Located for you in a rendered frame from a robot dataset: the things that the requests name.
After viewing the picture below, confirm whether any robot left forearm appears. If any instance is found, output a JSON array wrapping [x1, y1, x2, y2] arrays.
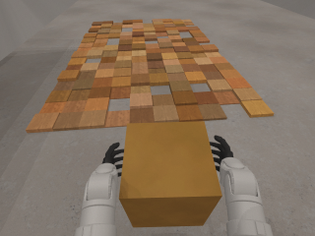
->
[[74, 162, 119, 236]]

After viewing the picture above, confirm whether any robot right forearm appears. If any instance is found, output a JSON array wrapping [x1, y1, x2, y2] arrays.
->
[[220, 157, 274, 236]]

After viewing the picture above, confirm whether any carton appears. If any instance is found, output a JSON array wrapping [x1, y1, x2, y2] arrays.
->
[[119, 121, 222, 228]]

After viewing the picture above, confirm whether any robot right hand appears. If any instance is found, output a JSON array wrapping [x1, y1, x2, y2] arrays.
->
[[210, 135, 233, 172]]

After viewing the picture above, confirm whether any robot left hand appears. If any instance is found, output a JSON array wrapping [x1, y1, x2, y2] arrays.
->
[[102, 143, 124, 177]]

